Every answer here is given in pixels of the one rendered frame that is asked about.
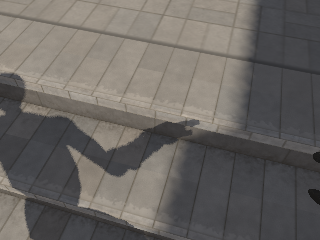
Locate stairs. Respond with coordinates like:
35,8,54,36
0,83,320,240

